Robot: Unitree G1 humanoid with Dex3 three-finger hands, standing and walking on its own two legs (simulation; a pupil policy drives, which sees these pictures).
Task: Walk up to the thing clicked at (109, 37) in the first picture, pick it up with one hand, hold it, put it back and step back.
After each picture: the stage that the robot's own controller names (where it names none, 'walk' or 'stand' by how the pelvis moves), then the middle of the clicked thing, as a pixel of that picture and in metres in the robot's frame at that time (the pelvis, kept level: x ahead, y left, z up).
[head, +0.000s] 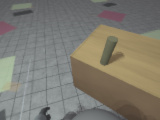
stand; (107, 52) +0.53 -0.10 +0.07
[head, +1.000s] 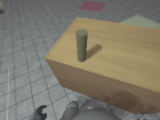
rise first; (81, 48) +0.48 +0.11 +0.10
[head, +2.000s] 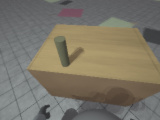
stand; (63, 53) +0.45 +0.22 +0.09
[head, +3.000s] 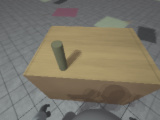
stand; (60, 57) +0.42 +0.23 +0.07
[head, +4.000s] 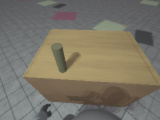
stand; (60, 59) +0.42 +0.23 +0.06
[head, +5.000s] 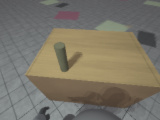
stand; (62, 59) +0.42 +0.22 +0.06
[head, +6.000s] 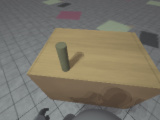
stand; (63, 58) +0.43 +0.22 +0.06
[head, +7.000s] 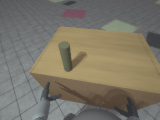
rise first; (66, 58) +0.42 +0.20 +0.07
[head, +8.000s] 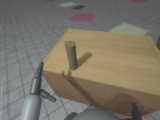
go down; (72, 57) +0.44 +0.19 +0.07
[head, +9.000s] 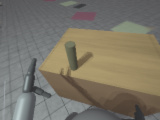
go down; (72, 57) +0.44 +0.19 +0.07
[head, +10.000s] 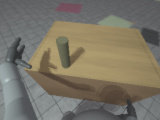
go down; (64, 54) +0.44 +0.18 +0.08
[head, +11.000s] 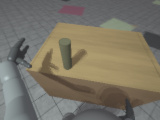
go down; (66, 56) +0.43 +0.17 +0.08
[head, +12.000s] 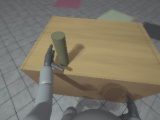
close in; (61, 51) +0.43 +0.19 +0.11
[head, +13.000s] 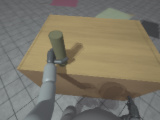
lift; (60, 51) +0.43 +0.19 +0.12
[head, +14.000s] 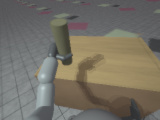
lift; (63, 46) +0.34 +0.16 +0.29
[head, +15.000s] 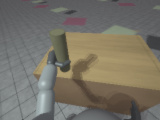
hold; (62, 53) +0.34 +0.18 +0.23
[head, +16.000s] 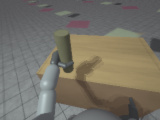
hold; (65, 54) +0.33 +0.16 +0.24
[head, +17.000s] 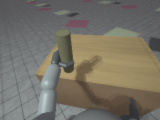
crouch; (66, 54) +0.33 +0.15 +0.23
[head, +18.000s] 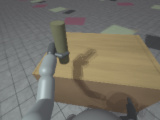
crouch; (61, 45) +0.39 +0.19 +0.24
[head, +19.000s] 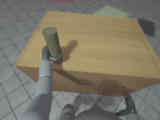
lower; (54, 49) +0.44 +0.21 +0.11
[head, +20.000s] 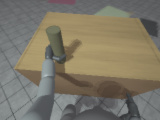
lower; (58, 48) +0.44 +0.20 +0.13
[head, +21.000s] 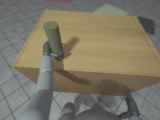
lower; (56, 44) +0.46 +0.20 +0.13
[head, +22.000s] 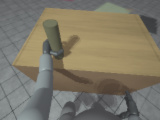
lower; (55, 43) +0.47 +0.21 +0.13
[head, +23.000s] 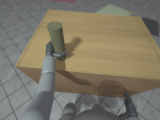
draw back; (58, 44) +0.46 +0.20 +0.13
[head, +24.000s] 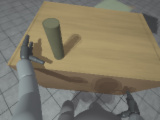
rise; (56, 43) +0.45 +0.20 +0.13
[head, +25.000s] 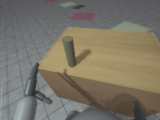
sink last; (70, 53) +0.45 +0.20 +0.11
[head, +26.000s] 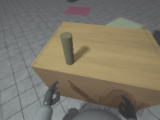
stand; (68, 50) +0.46 +0.19 +0.11
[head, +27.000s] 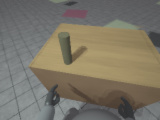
stand; (66, 50) +0.47 +0.20 +0.12
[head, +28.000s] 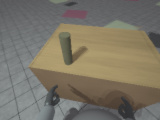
stand; (66, 50) +0.46 +0.20 +0.12
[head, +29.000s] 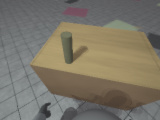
stand; (67, 49) +0.47 +0.20 +0.10
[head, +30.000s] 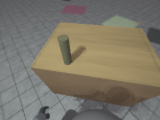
walk; (65, 51) +0.47 +0.21 +0.07
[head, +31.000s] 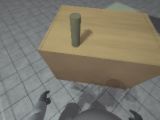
walk; (75, 32) +0.59 +0.16 +0.09
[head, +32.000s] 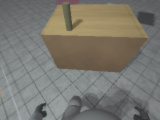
walk; (67, 17) +0.86 +0.29 +0.10
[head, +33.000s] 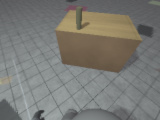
stand; (79, 19) +1.08 +0.21 +0.08
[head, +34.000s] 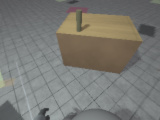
stand; (79, 21) +1.07 +0.21 +0.06
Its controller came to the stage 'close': yes
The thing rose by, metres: 0.20
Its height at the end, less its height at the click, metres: +0.00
